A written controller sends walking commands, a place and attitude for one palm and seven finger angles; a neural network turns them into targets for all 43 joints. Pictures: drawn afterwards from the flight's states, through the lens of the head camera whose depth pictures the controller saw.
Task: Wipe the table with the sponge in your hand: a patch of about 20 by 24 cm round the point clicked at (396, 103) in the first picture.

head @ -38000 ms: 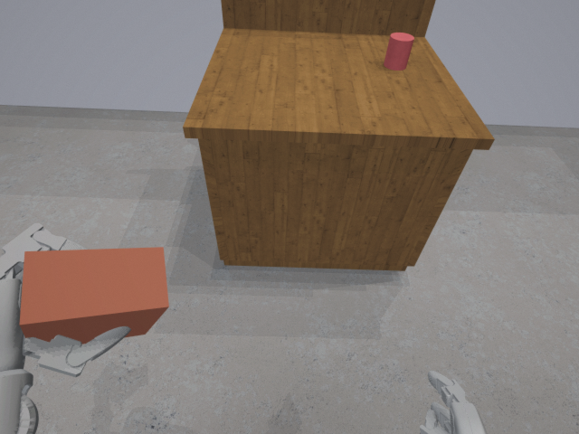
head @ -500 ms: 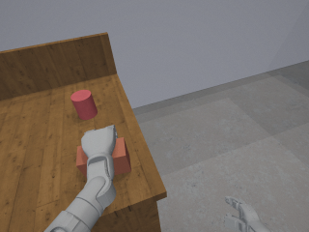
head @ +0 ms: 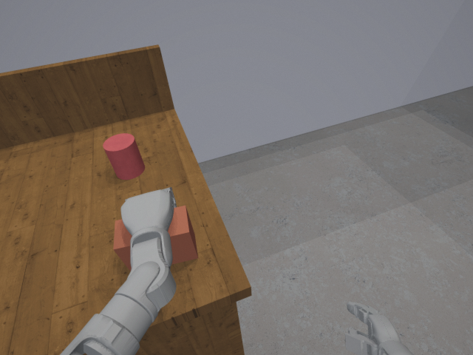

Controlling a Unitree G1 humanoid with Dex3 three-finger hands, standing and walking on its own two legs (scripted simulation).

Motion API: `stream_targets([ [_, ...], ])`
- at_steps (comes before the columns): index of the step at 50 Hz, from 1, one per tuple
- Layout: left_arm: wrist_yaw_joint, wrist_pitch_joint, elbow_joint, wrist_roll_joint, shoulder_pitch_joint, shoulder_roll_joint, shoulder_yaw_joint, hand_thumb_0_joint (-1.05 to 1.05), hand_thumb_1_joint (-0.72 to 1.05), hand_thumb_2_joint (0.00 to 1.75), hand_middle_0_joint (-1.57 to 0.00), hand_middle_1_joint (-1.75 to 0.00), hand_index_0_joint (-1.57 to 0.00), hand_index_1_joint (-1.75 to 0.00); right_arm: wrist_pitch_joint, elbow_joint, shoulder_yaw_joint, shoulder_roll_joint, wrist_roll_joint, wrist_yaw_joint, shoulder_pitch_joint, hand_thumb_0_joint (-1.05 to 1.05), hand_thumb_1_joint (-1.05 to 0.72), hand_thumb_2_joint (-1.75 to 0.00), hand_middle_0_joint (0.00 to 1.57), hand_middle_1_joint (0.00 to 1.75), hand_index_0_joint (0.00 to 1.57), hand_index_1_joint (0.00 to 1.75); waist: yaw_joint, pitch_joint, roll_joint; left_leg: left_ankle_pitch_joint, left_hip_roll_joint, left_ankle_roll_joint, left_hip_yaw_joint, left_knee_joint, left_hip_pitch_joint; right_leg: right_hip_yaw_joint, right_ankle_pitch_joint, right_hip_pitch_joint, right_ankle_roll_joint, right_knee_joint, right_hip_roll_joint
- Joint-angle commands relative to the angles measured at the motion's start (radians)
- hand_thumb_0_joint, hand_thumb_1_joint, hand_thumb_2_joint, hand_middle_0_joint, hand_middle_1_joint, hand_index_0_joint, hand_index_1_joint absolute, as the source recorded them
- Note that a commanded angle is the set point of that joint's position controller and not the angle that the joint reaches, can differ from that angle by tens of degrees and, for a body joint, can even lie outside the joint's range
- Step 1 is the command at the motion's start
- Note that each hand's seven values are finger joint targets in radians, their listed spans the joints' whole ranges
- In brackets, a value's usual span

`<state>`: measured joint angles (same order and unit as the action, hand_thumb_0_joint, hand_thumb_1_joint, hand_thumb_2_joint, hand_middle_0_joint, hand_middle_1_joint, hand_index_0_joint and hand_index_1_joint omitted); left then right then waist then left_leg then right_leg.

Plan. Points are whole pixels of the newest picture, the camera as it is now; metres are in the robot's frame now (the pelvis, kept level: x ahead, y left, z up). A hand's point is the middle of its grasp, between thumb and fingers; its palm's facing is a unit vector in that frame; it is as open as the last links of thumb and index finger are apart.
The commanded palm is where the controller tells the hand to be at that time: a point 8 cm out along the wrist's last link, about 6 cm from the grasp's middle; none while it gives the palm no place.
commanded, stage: wipe back along the third lane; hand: left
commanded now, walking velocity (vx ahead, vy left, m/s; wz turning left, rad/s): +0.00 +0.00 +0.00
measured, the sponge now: (161, 245) +0.33 +0.19 +0.00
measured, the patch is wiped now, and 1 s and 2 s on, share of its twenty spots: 1.00 1.00 1.00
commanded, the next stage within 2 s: slide back across to the middle lane in 0.28 s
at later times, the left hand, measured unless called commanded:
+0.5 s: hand (156, 229) +0.32 +0.19 +0.06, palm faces +0.05 -0.08 -1.00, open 10.0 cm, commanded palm +0.27 +0.18 +0.09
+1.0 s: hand (141, 235) +0.30 +0.21 +0.07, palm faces +0.09 -0.16 -0.98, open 9.9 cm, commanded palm +0.24 +0.23 +0.10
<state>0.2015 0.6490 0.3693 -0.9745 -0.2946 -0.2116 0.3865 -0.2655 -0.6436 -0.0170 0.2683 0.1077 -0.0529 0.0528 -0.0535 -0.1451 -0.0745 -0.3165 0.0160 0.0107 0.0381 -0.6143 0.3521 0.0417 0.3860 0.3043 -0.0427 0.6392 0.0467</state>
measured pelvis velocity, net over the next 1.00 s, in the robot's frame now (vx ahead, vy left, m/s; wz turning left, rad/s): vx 0.01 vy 0.00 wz -0.04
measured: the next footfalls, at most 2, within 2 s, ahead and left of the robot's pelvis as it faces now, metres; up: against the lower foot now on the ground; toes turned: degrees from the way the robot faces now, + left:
none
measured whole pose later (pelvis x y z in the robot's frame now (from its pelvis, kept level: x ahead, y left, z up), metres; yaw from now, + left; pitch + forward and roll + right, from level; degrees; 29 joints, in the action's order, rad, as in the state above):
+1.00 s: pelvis +0.01 +0.00 +0.01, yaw -2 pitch +1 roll +1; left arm 0.18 0.55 0.08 -0.93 -0.04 -0.29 0.24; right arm -0.22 -0.62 -0.03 0.26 0.09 -0.03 0.02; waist -0.05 -0.12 -0.08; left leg -0.31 0.00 0.01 0.00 -0.56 0.26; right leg 0.08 0.37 0.23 -0.05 0.59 0.06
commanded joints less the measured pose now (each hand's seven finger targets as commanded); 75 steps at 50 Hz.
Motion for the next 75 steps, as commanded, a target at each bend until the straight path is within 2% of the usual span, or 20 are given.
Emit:
stream_targets([
  [1, -0.051, -0.014, 0.0, 0.044, -0.059, 0.03, 0.02, 0.0, 0.1, 1.3, -1.2, -1.6, -1.2, -1.6, 0.049, 0.176, 0.032, 0.092, 0.006, 0.001, -0.203, 0.0, -0.9, -0.9, 0.2, 0.3, 0.2, 0.3, 0.015, -0.074, 0.196, 0.212, 0.019, -0.048, -0.05, 0.047, -0.025, -0.018, -0.415, -0.048, -0.022, -0.093, -0.005],
  [13, -0.04, -0.005, 0.031, 0.045, -0.06, -0.015, -0.028, 0.0, 0.1, 1.3, -1.2, -1.6, -1.2, -1.6, 0.056, 0.17, 0.03, 0.096, 0.007, 0.011, -0.203, 0.0, -0.9, -0.9, 0.2, 0.3, 0.2, 0.3, 0.008, -0.05, 0.194, 0.17, 0.02, -0.048, -0.051, 0.056, -0.014, -0.012, -0.348, -0.031, -0.021, -0.112, -0.002],
  [18, -0.041, -0.011, 0.011, 0.052, -0.022, 0.005, -0.014, 0.0, 0.1, 1.3, -1.2, -1.6, -1.2, -1.6, 0.059, 0.179, 0.031, 0.094, 0.005, 0.009, -0.203, 0.0, -0.9, -0.9, 0.2, 0.3, 0.2, 0.3, 0.005, -0.068, 0.199, 0.191, 0.021, -0.048, -0.054, 0.05, -0.017, -0.011, -0.391, -0.05, -0.02, -0.108, -0.002],
  [24, -0.036, 0.002, -0.054, 0.047, -0.037, -0.061, -0.07, 0.0, 0.1, 1.3, -1.2, -1.6, -1.2, -1.6, 0.057, 0.188, 0.031, 0.093, 0.004, 0.013, -0.221, 0.0, -0.9, -0.9, 0.2, 0.3, 0.2, 0.3, -0.007, -0.072, 0.173, 0.194, 0.022, -0.05, -0.052, 0.066, -0.037, -0.008, -0.366, -0.068, -0.021, -0.12, -0.003],
  [25, -0.033, -0.001, -0.07, 0.041, -0.038, -0.105, -0.111, 0.0, 0.1, 1.3, -1.2, -1.6, -1.2, -1.6, 0.057, 0.185, 0.035, 0.099, 0.003, 0.013, -0.221, 0.0, -0.9, -0.9, 0.2, 0.3, 0.2, 0.3, -0.015, -0.085, 0.155, 0.201, 0.02, -0.047, -0.047, 0.069, -0.044, -0.001, -0.365, -0.075, -0.027, -0.116, 0.001],
  [28, -0.036, 0.0, -0.12, 0.044, 0.01, -0.085, -0.092, 0.0, 0.1, 1.3, -1.2, -1.6, -1.2, -1.6, 0.06, 0.198, 0.029, 0.089, 0.003, 0.01, -0.233, 0.0, -0.9, -0.9, 0.2, 0.3, 0.2, 0.3, -0.016, -0.093, 0.165, 0.238, 0.022, -0.05, -0.05, 0.069, -0.064, -0.011, -0.414, -0.102, -0.024, -0.111, -0.001],
  [30, -0.036, -0.001, -0.149, 0.04, 0.018, -0.14, -0.14, 0.0, 0.1, 1.3, -1.2, -1.6, -1.2, -1.6, 0.063, 0.195, 0.032, 0.095, 0.0, 0.012, -0.239, 0.0, -0.9, -0.9, 0.2, 0.3, 0.2, 0.3, -0.026, -0.1, 0.142, 0.248, 0.024, -0.049, -0.049, 0.073, -0.075, 0.004, -0.431, -0.115, -0.027, -0.116, 0.002],
  [34, -0.041, 0.003, -0.175, 0.043, 0.052, -0.148, -0.148, 0.0, 0.1, 1.3, -1.2, -1.6, -1.2, -1.6, 0.071, 0.198, 0.022, 0.089, 0.001, 0.018, -0.247, 0.0, -0.9, -0.9, 0.2, 0.3, 0.2, 0.3, -0.026, -0.064, 0.163, 0.252, 0.024, -0.049, -0.051, 0.083, -0.077, 0.003, -0.438, -0.119, -0.02, -0.126, 0.003],
  [35, -0.04, 0.0, -0.18, 0.034, 0.047, -0.186, -0.181, 0.0, 0.1, 1.3, -1.2, -1.6, -1.2, -1.6, 0.073, 0.19, 0.024, 0.097, -0.001, 0.018, -0.246, 0.0, -0.9, -0.9, 0.2, 0.3, 0.2, 0.3, -0.029, -0.076, 0.135, 0.262, 0.024, -0.046, -0.052, 0.084, -0.086, 0.013, -0.448, -0.124, -0.025, -0.122, 0.006],
  [38, -0.04, -0.016, -0.199, 0.038, 0.134, -0.197, -0.203, 0.0, 0.1, 1.3, -1.2, -1.6, -1.2, -1.6, 0.084, 0.193, 0.016, 0.089, -0.003, 0.019, -0.249, 0.0, -0.9, -0.9, 0.2, 0.3, 0.2, 0.3, -0.036, -0.077, 0.164, 0.292, 0.028, -0.044, -0.055, 0.078, -0.083, 0.023, -0.528, -0.157, -0.02, -0.114, 0.003],
  [41, -0.044, -0.021, -0.236, 0.032, 0.138, -0.196, -0.199, 0.0, 0.1, 1.3, -1.2, -1.6, -1.2, -1.6, 0.087, 0.193, 0.016, 0.086, -0.006, 0.018, -0.246, 0.0, -0.9, -0.9, 0.2, 0.3, 0.2, 0.3, -0.031, -0.075, 0.13, 0.303, 0.029, -0.043, -0.057, 0.082, -0.088, 0.03, -0.551, -0.163, -0.021, -0.112, 0.002],
  [45, -0.042, -0.041, -0.272, 0.043, 0.245, -0.258, -0.273, 0.0, 0.1, 1.3, -1.2, -1.6, -1.2, -1.6, 0.096, 0.192, 0.018, 0.088, -0.009, 0.017, -0.253, 0.0, -0.9, -0.9, 0.2, 0.3, 0.2, 0.3, -0.049, -0.084, 0.144, 0.323, 0.03, -0.037, -0.059, 0.078, -0.088, 0.051, -0.62, -0.195, -0.019, -0.108, -0.001],
  [47, -0.043, -0.045, -0.303, 0.048, 0.261, -0.231, -0.247, 0.0, 0.1, 1.3, -1.2, -1.6, -1.2, -1.6, 0.095, 0.2, 0.015, 0.082, -0.01, 0.022, -0.254, 0.0, -0.9, -0.9, 0.2, 0.3, 0.2, 0.3, -0.043, -0.072, 0.137, 0.316, 0.03, -0.04, -0.06, 0.081, -0.09, 0.048, -0.612, -0.188, -0.015, -0.114, -0.003],
  [53, -0.047, -0.056, -0.349, 0.058, 0.318, -0.278, -0.3, 0.0, 0.1, 1.3, -1.2, -1.6, -1.2, -1.6, 0.099, 0.196, 0.015, 0.087, -0.013, 0.033, -0.254, 0.0, -0.9, -0.9, 0.2, 0.3, 0.2, 0.3, -0.044, -0.048, 0.141, 0.308, 0.03, -0.04, -0.06, 0.085, -0.091, 0.062, -0.61, -0.187, -0.012, -0.123, -0.004],
  [55, -0.054, -0.056, -0.357, 0.051, 0.3, -0.299, -0.316, 0.0, 0.1, 1.3, -1.2, -1.6, -1.2, -1.6, 0.102, 0.191, 0.02, 0.096, -0.018, 0.04, -0.253, 0.0, -0.9, -0.9, 0.2, 0.3, 0.2, 0.3, -0.041, -0.043, 0.15, 0.301, 0.031, -0.042, -0.059, 0.085, -0.1, 0.073, -0.588, -0.176, -0.012, -0.136, -0.002],
  [63, -0.079, -0.067, -0.339, 0.026, 0.236, -0.245, -0.247, 0.0, 0.1, 1.3, -1.2, -1.6, -1.2, -1.6, 0.124, 0.188, 0.021, 0.095, -0.019, 0.054, -0.243, 0.0, -0.9, -0.9, 0.2, 0.3, 0.2, 0.3, -0.023, -0.024, 0.14, 0.252, 0.031, -0.053, -0.051, 0.095, -0.098, 0.044, -0.447, -0.124, -0.012, -0.158, 0.003],
  [65, -0.077, -0.073, -0.319, 0.01, 0.207, -0.302, -0.292, 0.0, 0.1, 1.3, -1.2, -1.6, -1.2, -1.6, 0.129, 0.176, 0.026, 0.105, -0.022, 0.057, -0.237, 0.0, -0.9, -0.9, 0.2, 0.3, 0.2, 0.3, -0.032, -0.051, 0.128, 0.25, 0.032, -0.051, -0.052, 0.094, -0.104, 0.058, -0.444, -0.131, -0.015, -0.158, 0.004],
  [70, -0.068, -0.105, -0.206, 0.001, 0.12, -0.353, -0.337, 0.0, 0.1, 1.3, -1.2, -1.6, -1.2, -1.6, 0.135, 0.151, 0.026, 0.111, -0.028, 0.075, -0.21, 0.0, -0.9, -0.9, 0.2, 0.3, 0.2, 0.3, -0.031, -0.035, 0.15, 0.208, 0.035, -0.049, -0.051, 0.097, -0.076, 0.057, -0.391, -0.11, -0.015, -0.165, 0.006],
  [73, -0.066, -0.127, -0.153, -0.005, 0.074, -0.299, -0.296, 0.0, 0.1, 1.3, -1.2, -1.6, -1.2, -1.6, 0.141, 0.152, 0.026, 0.105, -0.028, 0.083, -0.194, 0.0, -0.9, -0.9, 0.2, 0.3, 0.2, 0.3, -0.019, -0.015, 0.157, 0.18, 0.035, -0.052, -0.052, 0.099, -0.064, 0.034, -0.339, -0.078, -0.013, -0.173, 0.008],
  [75, -0.064, -0.144, -0.103, -0.023, 0.032, -0.357, -0.342, 0.0, 0.1, 1.3, -1.2, -1.6, -1.2, -1.6, 0.144, 0.134, 0.03, 0.115, -0.033, 0.088, -0.176, 0.0, -0.9, -0.9, 0.2, 0.3, 0.2, 0.3, -0.022, -0.018, 0.161, 0.171, 0.035, -0.05, -0.05, 0.094, -0.055, 0.05, -0.327, -0.067, -0.017, -0.175, 0.01],
])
